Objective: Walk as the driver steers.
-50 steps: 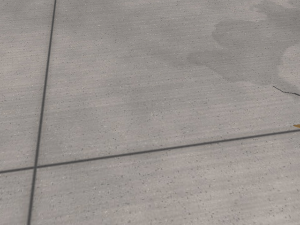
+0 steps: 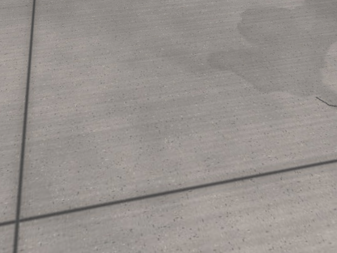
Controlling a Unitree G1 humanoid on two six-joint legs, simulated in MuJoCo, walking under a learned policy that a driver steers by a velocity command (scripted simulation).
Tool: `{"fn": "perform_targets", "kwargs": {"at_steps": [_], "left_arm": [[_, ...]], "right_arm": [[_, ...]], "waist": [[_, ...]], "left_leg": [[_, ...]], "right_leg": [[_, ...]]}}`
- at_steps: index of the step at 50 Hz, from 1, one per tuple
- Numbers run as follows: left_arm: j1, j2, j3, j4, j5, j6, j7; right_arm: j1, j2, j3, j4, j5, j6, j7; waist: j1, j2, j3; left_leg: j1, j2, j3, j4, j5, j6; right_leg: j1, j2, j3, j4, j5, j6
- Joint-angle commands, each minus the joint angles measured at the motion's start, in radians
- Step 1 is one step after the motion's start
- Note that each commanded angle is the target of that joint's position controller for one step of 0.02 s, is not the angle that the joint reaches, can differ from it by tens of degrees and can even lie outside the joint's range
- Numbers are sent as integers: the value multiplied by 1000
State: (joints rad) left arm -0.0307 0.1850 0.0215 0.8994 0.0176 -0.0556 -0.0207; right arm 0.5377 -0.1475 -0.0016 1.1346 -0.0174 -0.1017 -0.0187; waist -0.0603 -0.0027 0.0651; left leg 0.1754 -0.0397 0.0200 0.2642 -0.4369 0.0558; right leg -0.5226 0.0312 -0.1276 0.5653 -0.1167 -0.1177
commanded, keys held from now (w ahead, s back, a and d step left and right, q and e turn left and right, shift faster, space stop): w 0.28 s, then w+q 0.68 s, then w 0.04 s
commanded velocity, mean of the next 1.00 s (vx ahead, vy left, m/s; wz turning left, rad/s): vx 0.49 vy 0.00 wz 0.29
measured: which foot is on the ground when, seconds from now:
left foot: down 0.00-0.04, up 0.06-0.56, down 0.58-1.00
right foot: up 0.00-0.00, down 0.02-0.56, up 0.58-1.00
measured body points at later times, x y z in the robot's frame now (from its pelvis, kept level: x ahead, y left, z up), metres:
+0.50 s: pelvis +0.28 +0.00 +0.01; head +0.32 +0.00 +0.46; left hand +0.19 +0.22 -0.13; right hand +0.47 -0.20 -0.12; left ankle +0.45 +0.10 -0.69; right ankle +0.14 -0.07 -0.72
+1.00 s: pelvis +0.56 +0.05 +0.02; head +0.60 +0.08 +0.47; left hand +0.70 +0.33 -0.08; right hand +0.60 -0.22 -0.11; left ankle +0.45 +0.08 -0.72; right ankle +0.77 -0.05 -0.67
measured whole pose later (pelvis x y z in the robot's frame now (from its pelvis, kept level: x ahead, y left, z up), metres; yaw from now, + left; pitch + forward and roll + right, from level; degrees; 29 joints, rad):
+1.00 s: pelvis +0.56 +0.05 +0.02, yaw +20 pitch +2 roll +0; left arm 0.00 0.24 0.03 0.77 0.04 -0.04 -0.02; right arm 0.44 -0.23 -0.07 0.95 -0.01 -0.06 0.00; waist -0.10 -0.04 0.04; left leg 0.00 -0.14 -0.15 0.27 -0.28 0.13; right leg -0.66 -0.07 0.03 0.71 -0.04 0.03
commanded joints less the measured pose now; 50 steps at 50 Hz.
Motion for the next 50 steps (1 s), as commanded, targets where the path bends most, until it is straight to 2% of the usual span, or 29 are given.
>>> {"fn": "perform_targets", "kwargs": {"at_steps": [1,2,3,4,5,6,7,8,10,12,14,16,19,23,25,26,27,28,29,30,31,32,33,34,35,37,40,45,50], "left_arm": [[460,179,66,92,17,-19,29],[541,270,85,97,39,-20,29],[492,265,89,97,11,-6,16],[361,202,75,76,-9,-6,13],[285,132,57,60,-14,-16,8],[262,97,47,67,-5,-27,8],[280,69,36,83,-4,-37,14],[300,57,30,99,-3,-45,17],[360,77,30,122,-4,-59,21],[399,103,32,130,-5,-61,22],[440,103,28,134,-7,-59,22],[467,102,24,135,-6,-59,23],[524,100,20,150,-4,-63,30],[567,102,17,169,7,-59,46],[544,123,20,165,8,-58,57],[530,139,25,162,10,-54,62],[516,155,30,156,13,-47,64],[498,168,34,146,8,-40,63],[471,161,30,109,1,-42,58],[538,63,16,59,-19,-47,33],[430,138,33,35,-4,-56,29],[343,141,33,-9,-9,-71,23],[324,142,35,-13,-8,-79,24],[319,133,37,-15,2,-69,26],[336,119,35,-21,18,-48,24],[338,97,33,-35,31,-13,17],[226,100,32,-90,32,8,10],[24,112,27,-175,23,13,3],[-105,116,11,-241,13,-1,-5]], "right_arm": [[-23,-168,-28,-50,8,-4,-1],[45,-58,-10,-77,16,-1,8],[81,-99,-30,-72,25,5,15],[-34,-141,-41,-104,7,10,13],[-118,-139,-42,-128,-1,5,19],[-136,-119,-43,-129,-3,8,22],[-127,-104,-43,-127,-17,19,26],[-108,-80,-40,-122,-21,32,33],[-132,-73,-43,-136,-23,48,40],[-223,-86,-46,-171,-24,60,45],[-330,-96,-46,-210,-20,63,48],[-409,-88,-41,-236,-9,61,52],[-508,-70,-29,-266,2,57,56],[-576,-81,-28,-298,-2,50,56],[-530,-96,-38,-292,-7,45,51],[-473,-110,-46,-278,-10,43,46],[-373,-129,-58,-249,-11,39,41],[-237,-153,-74,-205,-19,33,38],[-94,-226,-101,-177,-37,32,30],[-85,-325,-129,-188,-38,43,26],[-105,-297,-125,-181,2,56,34],[-193,-267,-117,-196,8,58,32],[-237,-211,-104,-202,5,55,32],[-263,-183,-96,-207,6,50,28],[-272,-161,-87,-206,11,44,22],[-239,-183,-88,-201,18,26,19],[-185,-225,-97,-202,20,22,18],[-73,-225,-97,-206,17,35,18],[-16,-232,-96,-215,2,39,5]], "waist": [[244,69,-199],[196,-120,-313],[168,-158,-346],[119,-67,-159],[107,-14,-60],[69,14,-16],[41,9,-6],[22,-4,-11],[11,-21,-4],[20,-30,19],[44,-32,39],[63,-37,42],[96,-51,46],[108,-54,53],[74,-71,17],[46,-86,-19],[5,-93,-74],[-56,-85,-141],[-120,-33,-223],[-44,215,-306],[-55,72,-302],[-22,49,-151],[13,-30,-87],[48,-53,-48],[80,-40,-48],[96,-15,-56],[75,21,-29],[-4,62,-25],[-46,81,-16]], "left_leg": [[-303,183,-10,574,929,61],[-560,51,35,942,189,40],[-755,-42,-62,1147,-64,41],[-833,46,-84,1143,43,54],[-813,80,-75,1083,127,55],[-760,110,-76,1026,162,52],[-701,128,-77,978,168,41],[-664,136,-73,942,169,30],[-683,140,-46,891,182,14],[-761,154,-21,824,246,-2],[-827,160,3,728,322,-18],[-832,147,24,607,392,-22],[-803,109,54,460,466,-6],[-799,67,83,349,423,40],[-716,18,117,325,339,78],[-653,-15,135,323,284,100],[-559,-46,143,300,249,124],[-389,-56,126,223,283,153],[-152,89,-70,203,227,213],[145,390,-626,139,270,400],[138,378,-740,38,221,399],[3,356,-587,8,254,355],[-120,317,-499,-20,364,311],[-219,270,-421,-31,470,277],[-283,227,-359,-39,536,255],[-326,191,-307,-44,620,246],[-356,152,-280,-69,617,223],[-246,130,-306,-40,658,157],[-119,154,-342,14,730,162]], "right_leg": [[608,-67,116,-82,-66,-75],[816,-365,536,-120,-192,-157],[832,-445,897,-306,-312,-260],[677,-402,744,-345,-419,-216],[519,-358,609,-383,-337,-184],[418,-312,509,-405,-212,-151],[347,-275,429,-412,-104,-129],[318,-252,369,-420,-37,-115],[315,-230,303,-428,83,-113],[332,-216,259,-452,109,-109],[367,-200,228,-463,168,-97],[401,-183,169,-461,244,-70],[464,-188,104,-458,339,-38],[616,-233,43,-403,499,-28],[669,-250,7,-292,780,-15],[688,-257,-7,-195,919,-10],[691,-259,-18,-48,978,-9],[625,-248,-38,147,892,3],[411,-223,-53,431,602,20],[-37,6,-38,836,-321,73],[-171,1,164,909,-354,59],[-229,-62,181,849,-248,53],[-182,-93,174,767,-188,58],[-126,-114,174,703,-176,72],[-68,-126,174,653,-176,90],[-38,-127,158,580,-185,121],[-92,-130,126,454,-88,156],[-174,-103,121,249,82,166],[-175,-60,114,81,91,139]]}}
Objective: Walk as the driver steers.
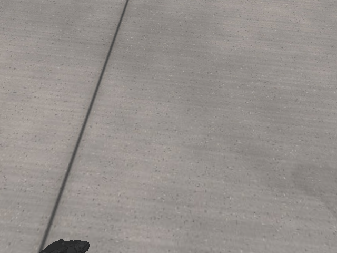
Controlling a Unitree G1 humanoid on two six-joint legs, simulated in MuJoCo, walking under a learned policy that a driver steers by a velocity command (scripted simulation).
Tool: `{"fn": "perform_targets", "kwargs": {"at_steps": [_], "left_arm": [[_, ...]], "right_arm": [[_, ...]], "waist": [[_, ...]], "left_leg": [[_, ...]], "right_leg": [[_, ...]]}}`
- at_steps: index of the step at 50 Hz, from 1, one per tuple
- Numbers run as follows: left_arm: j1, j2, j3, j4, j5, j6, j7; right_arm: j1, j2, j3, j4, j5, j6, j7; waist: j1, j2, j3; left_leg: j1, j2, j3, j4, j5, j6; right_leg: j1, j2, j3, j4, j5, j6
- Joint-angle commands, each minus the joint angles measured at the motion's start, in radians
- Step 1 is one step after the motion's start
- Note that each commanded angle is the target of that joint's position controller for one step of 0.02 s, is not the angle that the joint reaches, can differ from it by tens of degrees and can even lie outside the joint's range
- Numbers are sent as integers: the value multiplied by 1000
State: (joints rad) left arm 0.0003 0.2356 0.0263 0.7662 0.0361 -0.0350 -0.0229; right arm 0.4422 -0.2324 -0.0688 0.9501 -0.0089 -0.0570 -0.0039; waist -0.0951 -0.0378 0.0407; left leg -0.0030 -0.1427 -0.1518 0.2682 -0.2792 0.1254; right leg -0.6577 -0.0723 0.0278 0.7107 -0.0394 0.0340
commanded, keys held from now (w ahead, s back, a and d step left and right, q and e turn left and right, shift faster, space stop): w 0.64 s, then w+e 0.36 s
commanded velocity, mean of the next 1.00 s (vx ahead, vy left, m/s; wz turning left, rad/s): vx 0.50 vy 0.00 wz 0.01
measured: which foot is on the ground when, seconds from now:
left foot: down 0.00-0.14, up 0.16-0.62, down 0.64-1.00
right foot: up 0.00-0.10, down 0.12-0.66, up 0.68-1.00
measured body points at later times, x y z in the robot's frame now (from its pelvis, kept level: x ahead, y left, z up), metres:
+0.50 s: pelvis +0.27 -0.04 +0.00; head +0.30 -0.04 +0.45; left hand +0.21 +0.21 -0.13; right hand +0.46 -0.25 -0.11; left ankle +0.40 +0.12 -0.69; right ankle +0.21 -0.12 -0.74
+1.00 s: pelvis +0.52 +0.03 +0.00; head +0.54 +0.04 +0.45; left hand +0.64 +0.28 -0.13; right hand +0.50 -0.23 -0.13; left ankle +0.46 +0.09 -0.74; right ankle +0.64 -0.13 -0.67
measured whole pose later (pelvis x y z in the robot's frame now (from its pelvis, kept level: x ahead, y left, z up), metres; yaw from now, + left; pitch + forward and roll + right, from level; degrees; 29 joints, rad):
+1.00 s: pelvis +0.52 +0.03 +0.00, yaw -3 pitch +0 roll +1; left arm 0.20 0.25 0.06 0.87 0.03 -0.01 -0.04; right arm 0.40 -0.21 -0.04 0.96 -0.02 -0.10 -0.01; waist -0.02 -0.04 0.03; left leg 0.01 -0.05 0.21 0.21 -0.24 0.07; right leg -0.66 -0.09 0.00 0.91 -0.05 -0.04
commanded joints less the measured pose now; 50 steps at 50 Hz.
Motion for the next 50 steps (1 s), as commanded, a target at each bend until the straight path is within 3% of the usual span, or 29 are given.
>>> {"fn": "perform_targets", "kwargs": {"at_steps": [1,3,4,5,6,7,8,9,10,12,16,19,22,27,30,31,32,33,34,35,36,37,38,39,42,46,50], "left_arm": [[-138,69,5,-116,-7,-27,-3],[-49,89,11,-98,-8,-37,0],[42,114,22,-70,-8,-43,8],[183,136,34,-27,-10,-52,18],[330,179,47,-2,6,-63,33],[428,287,74,4,31,-59,38],[402,253,77,22,5,-39,24],[298,172,60,3,-10,-35,20],[235,108,44,-4,-12,-39,15],[238,82,33,26,-10,-51,18],[321,101,37,79,-27,-79,10],[374,100,36,103,-28,-76,10],[422,105,36,125,-31,-72,9],[492,128,38,159,-23,-65,16],[479,144,41,171,-19,-55,25],[471,149,42,175,-22,-51,27],[468,136,36,173,-26,-48,27],[457,91,21,133,-34,-50,26],[575,1,5,122,-61,-45,24],[495,124,36,140,-29,-33,34],[431,108,39,121,-30,-36,25],[411,83,34,123,-33,-35,20],[406,77,38,130,-22,-23,15],[434,61,36,139,-11,-9,7],[386,46,41,125,-7,14,-9],[254,38,42,79,-9,22,-19],[118,16,26,29,-8,18,-30]], "right_arm": [[79,-147,-28,-32,-8,-7,-14],[36,-158,-27,-42,-9,-14,-19],[18,-172,-30,-45,-10,-20,-18],[0,-181,-31,-45,-9,-25,-11],[0,-155,-23,-61,-4,-31,-3],[134,-59,-5,-75,36,-29,0],[164,-115,-12,-58,13,-24,-3],[80,-130,-14,-61,-10,-15,-3],[-13,-118,-8,-80,-20,-17,5],[-61,-101,-5,-103,-30,-5,20],[-90,-73,5,-113,-37,16,36],[-237,-63,18,-161,-36,16,44],[-360,-37,36,-200,-28,11,49],[-477,-50,42,-237,-19,5,42],[-430,-71,32,-228,-24,-4,31],[-334,-82,24,-195,-28,-11,24],[-183,-112,10,-143,-40,-22,14],[-5,-192,-11,-118,-65,-31,1],[16,-273,-34,-109,-57,-20,1],[-44,-198,-23,-120,-21,-10,7],[-138,-142,-5,-131,-16,-12,10],[-182,-98,6,-131,-18,-20,13],[-195,-79,11,-125,-17,-28,10],[-196,-68,15,-115,-13,-35,5],[-152,-85,8,-89,-5,-60,2],[-88,-84,7,-61,-6,-62,-4],[-54,-87,10,-39,-7,-59,-10]], "waist": [[-8,121,11],[45,131,-4],[83,134,-42],[152,103,-111],[210,60,-216],[176,-165,-374],[147,-183,-364],[114,-55,-170],[114,30,-75],[83,-21,-19],[65,-44,-30],[91,-35,9],[121,-38,20],[151,-43,27],[113,-47,7],[69,-35,-42],[10,-2,-130],[-53,103,-257],[4,323,-346],[5,121,-237],[41,105,-109],[65,89,-54],[84,105,-24],[107,122,-16],[121,105,2],[103,97,27],[78,102,55]], "left_leg": [[68,268,-174,19,593,84],[40,279,-162,60,697,48],[34,271,-150,140,830,30],[19,231,-111,301,875,12],[-110,187,-86,519,671,-2],[-386,43,18,871,111,-47],[-526,18,28,1000,-239,-43],[-583,81,18,1040,-150,-43],[-582,116,24,986,-80,-44],[-539,160,42,892,-45,-52],[-561,185,95,814,8,-75],[-647,224,140,687,114,-99],[-612,220,185,503,215,-111],[-553,187,214,337,217,-88],[-445,148,223,263,119,-47],[-320,117,236,205,121,-27],[-108,127,218,169,148,3],[155,361,-31,156,76,59],[343,606,-452,47,33,178],[226,554,-421,16,-44,145],[85,510,-269,-20,-12,113],[-16,464,-164,-64,63,80],[-77,426,-80,-91,107,50],[-123,402,-18,-115,131,30],[-127,390,84,-146,261,28],[-76,373,198,-152,360,17],[-51,355,295,-137,456,-3]], "right_leg": [[-4,48,-41,-104,13,-27],[170,71,-43,-183,-20,-65],[292,99,-53,-199,-63,-86],[455,110,-64,-260,-40,-110],[683,-14,55,-256,-95,-148],[967,-301,491,-277,-150,-275],[926,-353,749,-409,-234,-323],[758,-313,626,-436,-342,-308],[631,-259,482,-462,-296,-282],[516,-171,302,-505,-119,-237],[516,-141,184,-548,64,-247],[536,-119,124,-592,83,-246],[544,-87,59,-588,161,-224],[644,-129,53,-535,263,-213],[705,-152,47,-424,457,-195],[705,-133,24,-305,558,-181],[631,-92,-15,-128,527,-161],[422,-41,-47,159,198,-139],[98,129,-90,473,-489,-108],[25,75,22,531,-451,-124],[22,40,39,505,-359,-128],[59,10,36,459,-301,-124],[91,-5,31,428,-277,-117],[128,-14,27,411,-255,-107],[84,-19,15,403,-187,-91],[-39,-27,-3,324,-56,-75],[-17,-9,-69,109,53,-77]]}}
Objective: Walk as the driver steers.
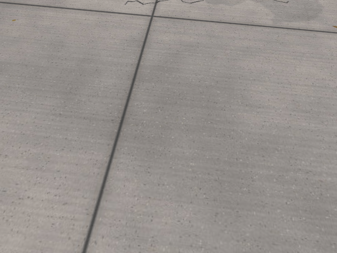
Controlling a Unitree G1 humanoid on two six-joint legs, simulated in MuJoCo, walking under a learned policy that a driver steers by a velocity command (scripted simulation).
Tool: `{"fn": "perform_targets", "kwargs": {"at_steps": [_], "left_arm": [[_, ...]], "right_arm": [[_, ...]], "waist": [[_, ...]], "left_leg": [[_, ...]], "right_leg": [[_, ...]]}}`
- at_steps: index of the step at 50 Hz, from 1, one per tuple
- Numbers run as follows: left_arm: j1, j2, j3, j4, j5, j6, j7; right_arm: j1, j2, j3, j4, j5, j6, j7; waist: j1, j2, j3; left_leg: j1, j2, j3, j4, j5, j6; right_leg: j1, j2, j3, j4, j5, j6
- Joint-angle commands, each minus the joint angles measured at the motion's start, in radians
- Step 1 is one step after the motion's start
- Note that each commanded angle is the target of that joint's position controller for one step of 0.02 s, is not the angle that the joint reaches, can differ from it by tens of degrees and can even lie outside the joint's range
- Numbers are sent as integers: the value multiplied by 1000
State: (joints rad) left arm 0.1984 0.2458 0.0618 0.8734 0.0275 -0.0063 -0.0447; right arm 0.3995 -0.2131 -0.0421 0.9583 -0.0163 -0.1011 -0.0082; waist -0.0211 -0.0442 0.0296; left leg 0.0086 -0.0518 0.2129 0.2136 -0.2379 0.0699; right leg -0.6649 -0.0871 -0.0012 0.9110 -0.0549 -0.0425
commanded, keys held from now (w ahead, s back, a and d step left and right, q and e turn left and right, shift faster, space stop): w+e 0.48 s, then w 0.20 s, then w+q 0.32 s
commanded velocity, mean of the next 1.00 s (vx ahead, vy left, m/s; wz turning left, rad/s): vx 0.50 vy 0.00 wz -0.29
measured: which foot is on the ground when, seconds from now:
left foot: down 0.00-0.22, up 0.24-0.72, down 0.74-1.00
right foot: up 0.00-0.18, down 0.20-0.76, up 0.78-1.00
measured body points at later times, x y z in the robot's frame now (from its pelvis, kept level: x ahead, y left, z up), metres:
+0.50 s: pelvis +0.26 -0.06 +0.00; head +0.29 -0.08 +0.45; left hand +0.36 +0.20 -0.12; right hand +0.34 -0.35 -0.12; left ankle +0.42 +0.09 -0.67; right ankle +0.21 -0.09 -0.74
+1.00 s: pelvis +0.55 -0.09 +0.00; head +0.57 -0.09 +0.45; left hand +0.75 +0.11 -0.12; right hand +0.48 -0.36 -0.13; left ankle +0.57 -0.03 -0.74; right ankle +0.53 -0.25 -0.68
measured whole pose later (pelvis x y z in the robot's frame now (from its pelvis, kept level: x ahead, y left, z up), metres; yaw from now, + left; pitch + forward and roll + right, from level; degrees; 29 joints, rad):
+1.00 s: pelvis +0.55 -0.09 +0.00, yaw -16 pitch +0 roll +0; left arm 0.18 0.26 0.02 0.79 0.05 -0.05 -0.02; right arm 0.38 -0.25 -0.05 0.90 0.00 -0.06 0.02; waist -0.03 -0.04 0.04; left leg -0.18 -0.12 -0.03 0.33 -0.15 0.10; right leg -0.53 -0.05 0.04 1.00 -0.27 0.00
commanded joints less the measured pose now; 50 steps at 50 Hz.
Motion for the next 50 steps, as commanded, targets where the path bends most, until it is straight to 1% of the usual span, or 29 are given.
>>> {"fn": "perform_targets", "kwargs": {"at_steps": [1,4,6,8,9,10,11,12,13,14,15,17,19,22,25,30,32,33,35,36,37,38,39,40,41,42,44,46,50], "left_arm": [[-115,3,-13,-93,3,-11,-11],[-184,6,-18,-129,7,-13,-17],[-167,19,-13,-133,9,-13,-14],[-75,45,1,-114,11,-12,-6],[14,66,14,-89,11,-17,-1],[156,100,33,-45,20,-26,9],[256,197,63,-25,27,-29,24],[203,280,83,-49,6,-19,27],[197,249,77,-50,-14,-6,32],[145,208,65,-47,-18,-7,39],[104,159,52,-45,-17,-12,40],[59,123,37,-53,-28,-30,45],[83,136,37,-49,-34,-51,41],[148,166,43,-38,-31,-57,41],[210,163,41,-33,-30,-53,41],[293,146,28,-10,-21,-58,51],[304,154,25,-4,-14,-60,58],[295,164,26,-4,-11,-62,61],[242,189,28,-10,-7,-68,66],[230,198,30,-7,-2,-70,64],[218,196,27,-5,-1,-71,59],[233,146,12,-30,-3,-74,57],[369,74,3,-34,-35,-73,46],[316,136,5,-28,6,-74,49],[222,141,7,-47,9,-75,44],[155,131,0,-65,12,-80,40],[137,111,-7,-84,24,-65,31],[136,96,-14,-92,25,-50,26],[-12,86,-25,-146,22,-38,25]], "right_arm": [[6,-112,-18,-40,1,-13,-9],[56,-128,-20,-14,-3,-3,-18],[48,-148,-24,-10,-6,6,-26],[27,-180,-33,-12,-10,20,-32],[21,-194,-37,-17,-10,30,-30],[5,-200,-39,-29,-5,37,-25],[12,-150,-28,-65,-6,33,-19],[7,-91,-21,-142,11,24,3],[-128,-153,-27,-164,-5,12,7],[-155,-139,-22,-181,8,-2,12],[-129,-136,-22,-165,9,-6,10],[-94,-122,-20,-157,-26,30,9],[-93,-111,-19,-166,-35,61,17],[-205,-106,-16,-212,-33,73,22],[-318,-110,-13,-252,-28,73,27],[-450,-97,4,-296,-20,59,40],[-481,-105,6,-312,-16,51,42],[-472,-114,4,-315,-15,47,42],[-355,-143,-8,-282,-12,40,34],[-248,-166,-19,-246,-8,36,24],[-99,-182,-29,-200,-10,29,12],[61,-241,-44,-175,-29,25,-2],[89,-343,-73,-156,-36,32,5],[-4,-254,-56,-164,4,45,23],[-100,-197,-44,-185,13,47,29],[-131,-160,-35,-185,6,45,33],[-116,-139,-25,-155,8,35,27],[-76,-159,-31,-133,15,25,25],[-19,-188,-44,-118,18,31,19]], "waist": [[-6,110,72],[-23,107,82],[-1,124,56],[48,153,-9],[84,151,-65],[154,110,-139],[177,-13,-228],[106,-209,-292],[141,0,-203],[105,29,-96],[50,96,-26],[-4,78,-14],[-15,54,-22],[15,26,2],[59,0,8],[117,-19,18],[122,-25,29],[109,-30,32],[44,-45,5],[0,-43,-49],[-73,-11,-127],[-122,77,-245],[-46,346,-324],[-17,196,-228],[5,112,-90],[7,55,-42],[43,88,-19],[51,114,-35],[23,108,11]], "left_leg": [[-43,272,-54,-78,443,50],[53,301,-15,-31,566,45],[104,313,19,59,811,36],[132,323,41,238,1059,35],[114,324,43,393,1061,38],[6,306,56,623,902,18],[-236,253,52,934,387,-11],[-655,10,-80,1266,-317,-67],[-778,78,-240,1260,-225,-55],[-775,119,-243,1185,-126,-50],[-711,151,-240,1084,-84,-54],[-589,176,-245,982,-73,-81],[-572,173,-228,927,-62,-104],[-645,170,-207,806,38,-129],[-707,156,-204,667,145,-133],[-700,119,-182,469,247,-96],[-671,102,-178,405,236,-69],[-636,94,-182,375,214,-51],[-470,51,-169,320,134,-10],[-349,17,-153,301,95,12],[-169,19,-153,246,127,40],[62,210,-370,248,34,92],[271,441,-895,138,16,258],[191,408,-992,57,-77,243],[56,375,-821,53,-77,229],[-30,324,-719,37,32,210],[-123,241,-593,12,197,175],[-145,215,-546,0,300,184],[-192,187,-518,-56,224,196]], "right_leg": [[-1,11,-64,-138,75,-7],[16,34,-117,-237,26,-45],[84,78,-151,-271,-58,-83],[204,143,-179,-280,-171,-131],[309,175,-175,-313,-207,-157],[516,183,-133,-408,-177,-192],[752,-37,154,-435,-241,-251],[984,-261,729,-583,-204,-424],[929,-240,643,-637,-173,-384],[801,-221,517,-651,-97,-348],[675,-172,424,-669,32,-300],[546,-86,295,-684,174,-258],[508,-51,257,-695,245,-256],[512,-19,243,-709,251,-231],[580,-8,254,-703,258,-198],[700,-26,247,-678,341,-169],[740,-53,259,-663,383,-166],[752,-68,263,-651,415,-158],[746,-73,232,-579,604,-124],[753,-58,206,-462,726,-111],[711,-16,156,-276,709,-94],[550,34,115,5,413,-79],[212,240,37,352,-341,-24],[95,178,110,413,-409,-42],[63,119,98,387,-317,-38],[73,87,84,336,-268,-32],[127,47,71,239,-246,-7],[149,42,51,183,-248,23],[73,19,19,19,-165,76]]}}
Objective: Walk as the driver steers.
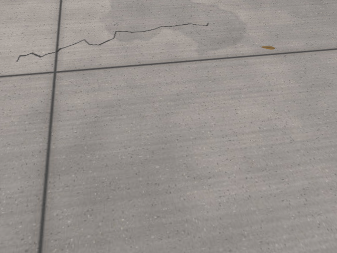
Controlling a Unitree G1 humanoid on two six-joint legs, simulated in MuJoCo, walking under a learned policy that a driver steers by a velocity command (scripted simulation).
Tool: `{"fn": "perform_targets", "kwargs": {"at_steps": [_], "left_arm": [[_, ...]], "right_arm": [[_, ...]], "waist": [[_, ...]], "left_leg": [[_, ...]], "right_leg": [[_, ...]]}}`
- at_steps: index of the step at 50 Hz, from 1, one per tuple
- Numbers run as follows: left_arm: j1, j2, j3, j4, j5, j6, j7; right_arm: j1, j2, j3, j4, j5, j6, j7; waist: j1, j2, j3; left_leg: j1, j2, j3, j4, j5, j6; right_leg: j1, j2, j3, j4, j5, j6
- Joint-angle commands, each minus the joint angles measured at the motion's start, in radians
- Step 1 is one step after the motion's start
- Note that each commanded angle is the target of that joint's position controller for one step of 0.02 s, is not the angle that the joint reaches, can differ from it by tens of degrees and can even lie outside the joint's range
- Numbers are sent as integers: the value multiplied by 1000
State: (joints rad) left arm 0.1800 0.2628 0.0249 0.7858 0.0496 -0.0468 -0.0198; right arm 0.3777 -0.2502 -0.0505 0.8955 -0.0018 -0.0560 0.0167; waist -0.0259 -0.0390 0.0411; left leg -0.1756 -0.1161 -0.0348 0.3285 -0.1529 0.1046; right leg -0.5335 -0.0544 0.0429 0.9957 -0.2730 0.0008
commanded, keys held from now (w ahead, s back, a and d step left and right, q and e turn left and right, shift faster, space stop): w+q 0.46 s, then w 0.32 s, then w+e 0.22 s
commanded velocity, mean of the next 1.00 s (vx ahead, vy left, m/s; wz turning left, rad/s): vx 0.50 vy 0.00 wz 0.30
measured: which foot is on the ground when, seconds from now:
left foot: down 0.00-0.28, up 0.30-0.76, down 0.78-1.00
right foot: up 0.00-0.26, down 0.28-0.80, up 0.82-1.00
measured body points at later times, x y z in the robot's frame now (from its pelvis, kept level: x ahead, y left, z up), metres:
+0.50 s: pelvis +0.25 -0.04 +0.00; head +0.28 -0.05 +0.45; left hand +0.26 +0.25 -0.10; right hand +0.43 -0.28 -0.13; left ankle +0.21 +0.09 -0.66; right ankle +0.27 -0.13 -0.75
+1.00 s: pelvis +0.48 +0.09 +0.00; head +0.49 +0.11 +0.45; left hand +0.43 +0.35 -0.14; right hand +0.63 -0.13 -0.12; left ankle +0.45 +0.15 -0.75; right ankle +0.52 -0.06 -0.66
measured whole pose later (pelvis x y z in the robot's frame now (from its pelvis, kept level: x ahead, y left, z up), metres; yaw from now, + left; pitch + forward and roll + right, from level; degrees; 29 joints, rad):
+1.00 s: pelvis +0.48 +0.09 +0.00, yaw +18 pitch +0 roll +0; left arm 0.32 0.25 0.05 0.89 0.02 -0.02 -0.03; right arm 0.28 -0.23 -0.03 0.85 -0.02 -0.08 0.00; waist 0.01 -0.03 0.03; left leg -0.14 -0.04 0.13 0.33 -0.20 0.08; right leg -0.51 -0.06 0.02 1.08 -0.27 -0.05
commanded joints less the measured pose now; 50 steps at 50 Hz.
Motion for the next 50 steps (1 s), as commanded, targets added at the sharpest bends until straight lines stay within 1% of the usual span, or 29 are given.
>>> {"fn": "perform_targets", "kwargs": {"at_steps": [1,6,9,11,12,13,14,15,16,17,18,19,20,21,25,28,31,35,37,38,39,40,41,42,43,44,46,48,50], "left_arm": [[-42,66,9,-74,-3,3,0],[-202,57,-2,-130,-16,-4,-3],[-244,66,-4,-157,-24,-15,-1],[-186,89,3,-151,-27,-25,4],[-119,103,10,-132,-28,-31,10],[-14,125,21,-102,-23,-41,21],[116,193,40,-88,-3,-53,37],[193,275,58,-93,16,-44,50],[167,276,68,-80,1,-25,47],[105,168,47,-99,-6,-19,40],[64,107,32,-100,-14,-22,35],[48,87,25,-96,-11,-26,33],[62,82,24,-82,-14,-34,35],[76,86,26,-70,-19,-42,33],[143,100,35,-33,-31,-65,22],[179,98,35,-1,-28,-65,15],[201,107,37,26,-32,-62,10],[276,138,43,80,-33,-46,15],[285,157,45,102,-33,-34,18],[284,163,45,112,-37,-28,20],[287,148,38,114,-43,-23,21],[278,101,21,77,-47,-26,19],[362,3,2,43,-60,-24,9],[269,125,38,57,-39,-14,22],[218,106,38,41,-49,-19,17],[217,82,33,53,-53,-20,14],[257,60,34,89,-29,7,6],[251,41,38,93,-25,25,-8],[188,28,40,76,-25,33,-17]], "right_arm": [[21,-149,-37,-52,4,-12,-6],[100,-160,-49,-45,-2,-6,-8],[110,-170,-54,-54,-13,-1,-15],[65,-185,-61,-74,-16,2,-21],[37,-194,-64,-85,-16,1,-21],[17,-192,-63,-91,-9,-3,-16],[15,-143,-50,-110,4,-12,-8],[61,-52,-29,-146,28,-14,-9],[119,-109,-35,-149,5,0,-15],[80,-140,-40,-121,-14,15,-15],[20,-127,-38,-123,-19,18,-3],[-3,-110,-36,-127,-22,23,6],[-17,-109,-37,-134,-34,34,16],[-19,-104,-36,-133,-37,44,23],[-115,-83,-27,-176,-38,55,42],[-202,-68,-15,-201,-37,50,46],[-311,-48,5,-231,-37,42,52],[-396,-57,15,-260,-39,33,49],[-360,-71,12,-250,-45,25,38],[-268,-79,6,-218,-50,16,30],[-113,-104,-8,-161,-61,5,19],[63,-180,-29,-127,-82,-3,3],[80,-280,-51,-127,-67,3,-9],[55,-247,-52,-129,-25,8,-15],[-22,-188,-32,-123,-22,4,-17],[-73,-127,-16,-119,-24,-4,-11],[-124,-69,0,-113,-19,-19,-14],[-98,-71,-1,-94,-17,-38,-16],[-73,-87,-8,-73,-13,-49,-18]], "waist": [[14,103,10],[-48,109,-1],[-56,121,-11],[-15,133,-25],[17,133,-44],[71,94,-89],[124,-11,-198],[123,-190,-294],[64,-239,-289],[51,-70,-160],[49,-6,-73],[35,-29,-44],[28,-68,-29],[23,-76,-30],[25,-52,-39],[37,-46,-7],[57,-54,18],[77,-62,34],[50,-68,10],[4,-59,-42],[-59,-24,-136],[-126,79,-265],[-73,309,-360],[-99,130,-287],[-51,116,-146],[-16,95,-79],[35,132,-35],[48,124,-30],[48,116,2]], "left_leg": [[-6,243,-269,-176,130,153],[64,227,-280,-118,189,120],[101,241,-315,-46,285,106],[74,247,-347,8,302,74],[44,237,-358,56,318,58],[1,189,-334,175,331,33],[-83,122,-259,406,214,4],[-339,-7,-110,664,-267,-30],[-473,19,-63,810,-401,-25],[-495,87,-78,867,-317,-22],[-477,113,-67,843,-242,-32],[-451,139,-57,812,-204,-42],[-439,155,-47,796,-188,-52],[-430,156,-36,803,-166,-59],[-501,162,-39,778,-75,-75],[-530,152,-38,643,8,-85],[-452,147,26,439,90,-81],[-369,136,97,288,25,-38],[-281,102,125,233,-50,-2],[-159,70,139,178,-45,19],[60,62,131,134,-7,44],[335,286,-108,117,-105,94],[543,572,-580,9,-79,207],[444,534,-544,-10,-36,187],[311,484,-371,-30,39,152],[199,434,-261,-73,112,110],[79,363,-120,-134,142,52],[57,354,-60,-168,205,51],[62,351,1,-198,221,48]], "right_leg": [[-72,-15,-29,-120,95,42],[-66,14,-30,-312,221,55],[-21,40,-22,-385,191,43],[104,57,-10,-455,135,23],[210,73,-16,-494,108,10],[368,73,-12,-563,117,-12],[565,-88,139,-611,-5,-59],[792,-339,484,-688,-169,-126],[746,-405,728,-738,-260,-198],[631,-356,604,-744,-297,-188],[526,-292,443,-764,-184,-169],[469,-247,323,-786,-58,-144],[441,-217,241,-796,45,-134],[432,-197,181,-802,136,-130],[461,-203,71,-826,326,-158],[467,-184,-4,-848,366,-165],[447,-160,-79,-855,391,-152],[518,-198,-91,-816,482,-147],[567,-207,-106,-716,702,-140],[573,-192,-130,-590,830,-129],[503,-154,-168,-405,809,-108],[288,-111,-177,-119,459,-88],[-56,74,-161,210,-280,-52],[-122,47,2,277,-234,-69],[-131,11,22,248,-147,-79],[-89,-18,15,182,-89,-78],[-3,-37,5,121,-37,-60],[2,-27,-1,124,8,-53],[-66,-37,-3,103,78,-46]]}}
